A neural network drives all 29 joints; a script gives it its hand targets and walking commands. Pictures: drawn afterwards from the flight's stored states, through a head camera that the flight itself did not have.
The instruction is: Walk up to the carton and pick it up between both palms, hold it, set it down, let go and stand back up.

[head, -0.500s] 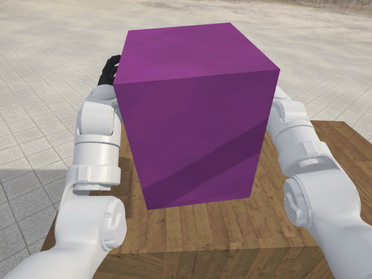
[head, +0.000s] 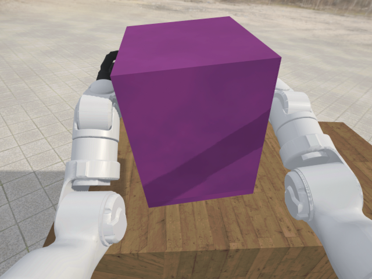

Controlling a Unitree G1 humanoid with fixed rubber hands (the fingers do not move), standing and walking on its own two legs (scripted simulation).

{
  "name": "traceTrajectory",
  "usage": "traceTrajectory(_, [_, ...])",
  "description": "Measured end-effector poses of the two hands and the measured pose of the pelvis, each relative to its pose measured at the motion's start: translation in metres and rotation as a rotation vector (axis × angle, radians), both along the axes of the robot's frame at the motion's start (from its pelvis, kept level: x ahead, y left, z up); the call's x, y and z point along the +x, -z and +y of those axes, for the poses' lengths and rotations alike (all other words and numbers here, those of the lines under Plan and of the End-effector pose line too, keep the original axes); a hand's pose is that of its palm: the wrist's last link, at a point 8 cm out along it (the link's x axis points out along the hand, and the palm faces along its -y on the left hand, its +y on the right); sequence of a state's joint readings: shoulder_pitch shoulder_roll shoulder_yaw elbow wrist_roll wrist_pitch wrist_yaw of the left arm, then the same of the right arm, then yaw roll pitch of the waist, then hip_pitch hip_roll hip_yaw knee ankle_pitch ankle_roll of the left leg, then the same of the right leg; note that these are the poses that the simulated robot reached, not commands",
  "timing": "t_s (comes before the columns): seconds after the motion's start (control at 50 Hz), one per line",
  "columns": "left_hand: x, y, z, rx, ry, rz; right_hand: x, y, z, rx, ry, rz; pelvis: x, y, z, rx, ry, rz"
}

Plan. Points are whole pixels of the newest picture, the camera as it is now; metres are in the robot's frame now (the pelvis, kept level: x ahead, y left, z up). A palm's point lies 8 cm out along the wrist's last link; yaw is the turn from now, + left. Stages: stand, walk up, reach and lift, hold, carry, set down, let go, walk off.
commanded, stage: hold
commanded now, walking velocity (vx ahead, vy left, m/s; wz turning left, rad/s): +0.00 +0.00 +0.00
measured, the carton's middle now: (189, 110) +0.37 -0.01 +0.25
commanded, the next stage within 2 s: none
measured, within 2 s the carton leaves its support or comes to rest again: neither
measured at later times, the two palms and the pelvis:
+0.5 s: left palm (106, 86) +0.36 +0.15 +0.30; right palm (264, 82) +0.38 -0.16 +0.32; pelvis +0.00 +0.00 +0.00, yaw +0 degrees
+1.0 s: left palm (108, 83) +0.37 +0.15 +0.30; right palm (265, 81) +0.38 -0.16 +0.32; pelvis +0.00 +0.00 +0.00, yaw +0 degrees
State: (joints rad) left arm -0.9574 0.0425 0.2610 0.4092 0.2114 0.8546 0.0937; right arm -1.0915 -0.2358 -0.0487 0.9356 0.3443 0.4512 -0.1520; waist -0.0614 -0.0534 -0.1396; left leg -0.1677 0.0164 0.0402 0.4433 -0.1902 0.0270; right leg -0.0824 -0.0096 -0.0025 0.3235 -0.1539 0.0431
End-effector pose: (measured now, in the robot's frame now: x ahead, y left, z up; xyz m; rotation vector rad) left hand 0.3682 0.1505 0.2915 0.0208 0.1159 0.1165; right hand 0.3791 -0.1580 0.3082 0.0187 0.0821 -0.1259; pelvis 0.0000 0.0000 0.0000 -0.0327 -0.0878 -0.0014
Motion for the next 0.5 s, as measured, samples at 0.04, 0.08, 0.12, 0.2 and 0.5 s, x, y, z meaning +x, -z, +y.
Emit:
traceTrajectory(0.04, [-0.0002, -0.0004, 0.0, 0.001, 0.0, -0.001, -0.0002, -0.0004, 0.0, -0.001, 0.0, 0.0, 0.0, 0.0, -0.0001, 0.0, 0.0, 0.0])
traceTrajectory(0.08, [-0.0005, -0.0006, -0.0001, 0.001, -0.001, 0.0, -0.0004, -0.0005, 0.0, -0.002, 0.0, 0.002, -0.0001, 0.0, -0.0001, 0.0, 0.0, 0.0])
traceTrajectory(0.12, [-0.0007, -0.0003, 0.0, 0.001, -0.001, 0.003, -0.0007, -0.0004, 0.0, -0.007, 0.0, 0.006, -0.0002, 0.0, -0.0001, 0.0, 0.0, 0.0])
traceTrajectory(0.2, [-0.0013, -0.0004, 0.0002, 0.001, 0.0, 0.007, -0.0013, -0.0007, 0.0002, -0.007, 0.0, 0.012, -0.0002, 0.0, -0.0001, 0.0, 0.0, 0.0])
traceTrajectory(0.5, [-0.004, -0.007, 0.0007, 0.001, 0.003, -0.005, -0.0041, -0.0088, 0.0003, 0.012, 0.001, 0.008, -0.0003, 0.0, -0.0003, 0.0, 0.0, 0.0])
